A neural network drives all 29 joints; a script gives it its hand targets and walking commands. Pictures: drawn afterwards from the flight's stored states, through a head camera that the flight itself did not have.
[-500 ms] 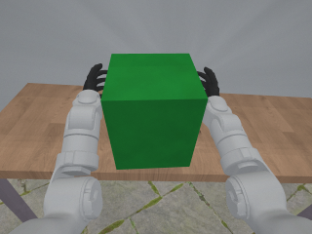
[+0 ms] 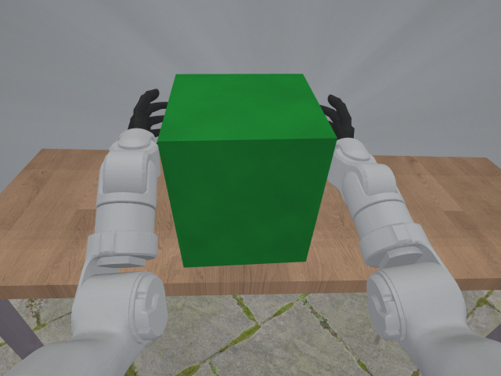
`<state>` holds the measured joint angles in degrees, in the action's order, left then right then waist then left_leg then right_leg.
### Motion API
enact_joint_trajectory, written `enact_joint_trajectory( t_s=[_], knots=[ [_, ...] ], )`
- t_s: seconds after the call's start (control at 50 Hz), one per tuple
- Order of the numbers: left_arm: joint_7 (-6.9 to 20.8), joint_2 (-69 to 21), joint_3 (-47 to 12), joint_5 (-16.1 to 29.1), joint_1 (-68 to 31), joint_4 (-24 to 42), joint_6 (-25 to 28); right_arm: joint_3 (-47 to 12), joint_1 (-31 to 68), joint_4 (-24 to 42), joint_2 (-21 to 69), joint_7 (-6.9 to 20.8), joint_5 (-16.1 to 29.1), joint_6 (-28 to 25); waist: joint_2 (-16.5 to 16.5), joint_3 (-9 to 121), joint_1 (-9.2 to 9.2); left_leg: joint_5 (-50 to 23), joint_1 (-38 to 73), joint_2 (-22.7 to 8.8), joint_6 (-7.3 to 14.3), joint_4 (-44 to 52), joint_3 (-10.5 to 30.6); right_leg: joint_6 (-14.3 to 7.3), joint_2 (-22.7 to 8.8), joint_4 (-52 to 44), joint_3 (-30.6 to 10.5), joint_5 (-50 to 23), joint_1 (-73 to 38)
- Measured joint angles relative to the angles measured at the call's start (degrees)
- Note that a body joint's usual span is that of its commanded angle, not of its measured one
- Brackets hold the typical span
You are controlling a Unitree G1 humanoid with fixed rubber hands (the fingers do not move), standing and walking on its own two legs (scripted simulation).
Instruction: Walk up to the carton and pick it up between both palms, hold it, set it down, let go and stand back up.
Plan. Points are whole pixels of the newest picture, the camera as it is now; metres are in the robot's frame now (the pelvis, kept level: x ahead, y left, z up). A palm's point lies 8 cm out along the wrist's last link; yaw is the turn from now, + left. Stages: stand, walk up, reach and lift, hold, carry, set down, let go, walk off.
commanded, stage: reach and lift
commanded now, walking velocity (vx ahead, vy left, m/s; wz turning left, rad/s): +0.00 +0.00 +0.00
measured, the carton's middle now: (243, 171) +0.40 +0.00 +0.19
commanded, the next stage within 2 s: hold in 1.10 s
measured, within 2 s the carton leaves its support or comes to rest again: neither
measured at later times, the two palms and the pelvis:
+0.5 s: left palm (140, 124) +0.39 +0.15 +0.27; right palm (341, 128) +0.39 -0.15 +0.27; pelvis +0.01 +0.00 +0.00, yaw +0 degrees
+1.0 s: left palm (131, 113) +0.38 +0.16 +0.29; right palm (342, 114) +0.39 -0.14 +0.30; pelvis +0.01 +0.00 +0.00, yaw +0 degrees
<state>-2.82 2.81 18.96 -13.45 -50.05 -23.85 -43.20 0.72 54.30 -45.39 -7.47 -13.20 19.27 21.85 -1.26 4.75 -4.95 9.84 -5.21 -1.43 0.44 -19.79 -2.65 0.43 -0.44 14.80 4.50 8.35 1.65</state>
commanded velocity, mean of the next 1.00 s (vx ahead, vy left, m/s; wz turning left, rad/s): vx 0.00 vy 0.00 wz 0.00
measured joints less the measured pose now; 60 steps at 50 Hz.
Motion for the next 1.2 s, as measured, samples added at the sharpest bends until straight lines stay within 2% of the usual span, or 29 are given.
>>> enact_joint_trajectory(
  t_s=[0.28,0.46,0.6,0.74,0.92,1.04,1.2],
  knots=[
    [0.3,1.6,0.6,1.1,-2.9,-2.2,-2.2,-0.7,4.4,-2.1,-1.0,-1.1,1.6,3.5,-0.1,2.0,0.32,0.2,-1.3,-0.5,-0.4,-0.5,0.1,-0.4,0.5,0.0,0.0,0.0,1.1],
    [0.5,1.9,0.5,0.9,-3.7,-2.0,-3.7,-1.8,5.0,-2.0,-1.7,-1.8,3.8,4.8,0.7,2.1,-0.23,1.0,-1.0,-0.5,-0.4,-1.2,0.3,-0.1,0.5,-0.6,0.1,0.1,0.1],
    [0.3,1.3,0.3,1.4,-2.7,0.5,-4.5,-3.7,4.0,1.2,-3.0,-2.7,5.6,6.3,1.2,2.5,-0.08,1.7,-1.6,-0.7,-0.3,-2.2,0.2,0.0,0.7,-0.4,-0.1,0.3,0.4],
    [0.0,2.1,0.5,1.8,-4.4,-0.8,-5.7,-2.7,6.4,-1.2,-2.7,-2.6,5.4,7.3,1.1,3.1,0.28,1.6,-2.2,-0.7,-0.3,-2.1,0.0,0.0,0.7,-0.1,-0.3,0.4,1.4],
    [-0.3,2.5,-0.1,2.4,-4.6,1.2,-7.5,-3.9,6.8,0.4,-3.6,-3.3,7.4,8.7,1.4,3.7,0.16,2.1,-2.8,-1.0,-0.5,-3.1,0.6,-0.1,1.0,-0.7,0.2,0.1,0.9],
    [-0.2,2.3,0.2,2.0,-5.3,0.2,-8.0,-2.8,7.6,-0.5,-3.5,-3.2,6.9,9.9,1.7,4.4,-0.06,2.0,-2.5,-0.8,-0.4,-3.0,0.8,-0.1,0.8,-0.5,0.4,0.3,0.7],
    [-0.1,3.0,1.5,1.8,-9.1,-5.3,-7.3,-2.4,11.1,-4.8,-4.0,-2.8,6.3,10.6,1.8,5.0,0.6,1.5,-3.0,-0.9,-0.4,-2.6,0.3,-0.2,0.9,0.1,-0.1,0.2,2.0]
  ],
)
